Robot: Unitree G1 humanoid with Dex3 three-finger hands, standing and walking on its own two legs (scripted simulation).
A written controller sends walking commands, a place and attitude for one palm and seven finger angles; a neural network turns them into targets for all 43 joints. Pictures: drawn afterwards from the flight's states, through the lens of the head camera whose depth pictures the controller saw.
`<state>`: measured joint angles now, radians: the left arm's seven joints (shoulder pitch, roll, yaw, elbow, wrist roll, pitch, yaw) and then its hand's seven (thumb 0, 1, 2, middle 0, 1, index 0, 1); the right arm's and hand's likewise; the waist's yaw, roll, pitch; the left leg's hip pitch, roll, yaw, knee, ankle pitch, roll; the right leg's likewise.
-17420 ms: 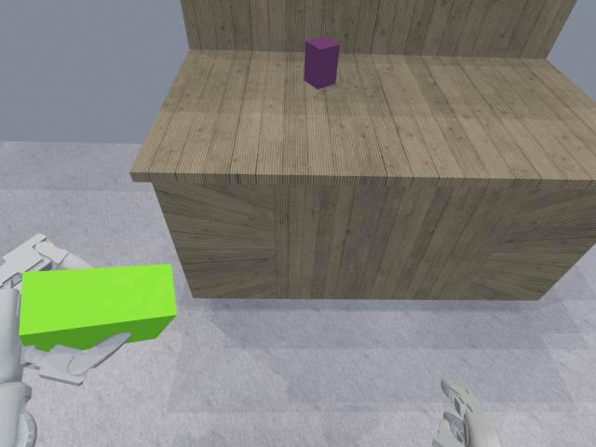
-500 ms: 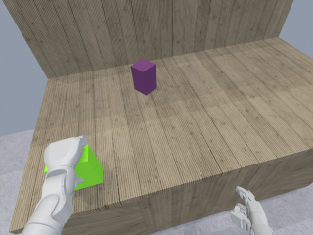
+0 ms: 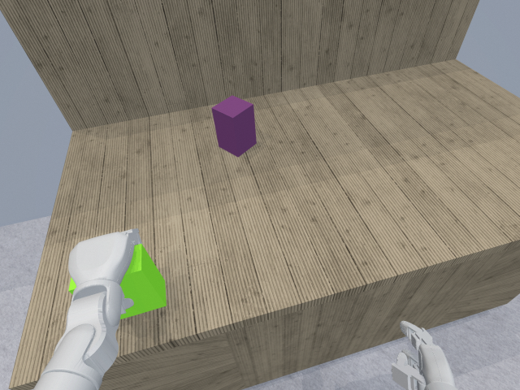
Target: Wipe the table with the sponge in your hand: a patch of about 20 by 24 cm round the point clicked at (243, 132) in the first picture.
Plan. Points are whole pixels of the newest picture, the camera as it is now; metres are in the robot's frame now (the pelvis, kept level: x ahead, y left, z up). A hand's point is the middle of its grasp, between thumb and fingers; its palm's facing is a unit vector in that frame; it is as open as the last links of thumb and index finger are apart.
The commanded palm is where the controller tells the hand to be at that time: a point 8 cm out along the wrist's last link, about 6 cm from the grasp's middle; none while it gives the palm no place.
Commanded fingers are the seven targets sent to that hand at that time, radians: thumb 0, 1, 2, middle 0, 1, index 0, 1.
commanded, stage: wipe forward along the first lane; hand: left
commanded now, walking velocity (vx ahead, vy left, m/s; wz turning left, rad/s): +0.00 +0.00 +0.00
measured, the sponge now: (127, 290) +0.26 +0.28 -0.02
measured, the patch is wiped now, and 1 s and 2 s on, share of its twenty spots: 0.15 0.50 0.55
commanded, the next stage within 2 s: slide across to the middle lane in 1.54 s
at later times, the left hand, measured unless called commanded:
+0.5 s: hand (117, 251) +0.31 +0.31 +0.02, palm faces -0.08 -0.01 -1.00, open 9.3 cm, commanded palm +0.30 +0.30 +0.05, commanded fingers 0.00 0.10 1.30 -1.20 -1.60 -1.20 -1.60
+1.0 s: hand (118, 222) +0.37 +0.33 +0.02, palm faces -0.12 +0.02 -0.99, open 9.3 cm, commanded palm +0.36 +0.32 +0.05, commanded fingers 0.00 0.10 1.30 -1.20 -1.60 -1.20 -1.60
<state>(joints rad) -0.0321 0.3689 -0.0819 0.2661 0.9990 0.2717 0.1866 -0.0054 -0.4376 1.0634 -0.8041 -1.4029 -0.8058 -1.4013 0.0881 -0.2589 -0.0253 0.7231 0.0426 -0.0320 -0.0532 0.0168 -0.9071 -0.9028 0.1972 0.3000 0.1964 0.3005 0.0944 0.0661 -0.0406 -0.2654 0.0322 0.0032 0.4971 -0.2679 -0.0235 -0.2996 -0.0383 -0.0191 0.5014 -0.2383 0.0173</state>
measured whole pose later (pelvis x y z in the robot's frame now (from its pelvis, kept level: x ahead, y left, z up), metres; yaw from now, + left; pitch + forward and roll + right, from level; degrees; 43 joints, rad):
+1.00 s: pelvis -0.02 +0.00 -0.02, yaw +0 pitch +12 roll +0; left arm -0.59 0.54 0.03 0.95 1.04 0.10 0.23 0.01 -0.49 1.12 -0.83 -1.39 -0.83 -1.40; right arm 0.24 -0.29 -0.04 0.77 0.06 0.02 -0.05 0.01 -0.91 -0.90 0.20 0.30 0.20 0.30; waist -0.01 0.04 -0.10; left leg -0.57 0.04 0.00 0.65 -0.29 -0.02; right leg -0.59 -0.03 -0.02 0.62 -0.24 0.02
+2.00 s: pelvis +0.01 +0.02 -0.01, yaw -1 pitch +15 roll -2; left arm -0.73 0.54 -0.01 1.03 1.04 0.16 0.24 0.00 -0.48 1.12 -0.81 -1.40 -0.81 -1.43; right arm 0.29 -0.26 -0.05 0.80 0.05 0.06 -0.01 0.01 -0.91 -0.90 0.20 0.30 0.20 0.30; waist -0.05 0.04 -0.12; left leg -0.60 0.04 0.00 0.66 -0.33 0.00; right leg -0.59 -0.03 -0.01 0.57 -0.25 0.04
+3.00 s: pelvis +0.01 +0.01 -0.01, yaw -1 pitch +11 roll +0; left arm -0.60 0.34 -0.13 0.88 1.02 0.32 0.32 -0.01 -0.45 1.10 -0.78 -1.42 -0.78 -1.45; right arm 0.18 -0.26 -0.04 0.76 0.06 0.09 0.00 0.01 -0.91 -0.90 0.20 0.30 0.20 0.30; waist 0.01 0.04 -0.13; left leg -0.47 0.03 0.01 0.59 -0.31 -0.01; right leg -0.49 -0.04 -0.01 0.56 -0.26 0.03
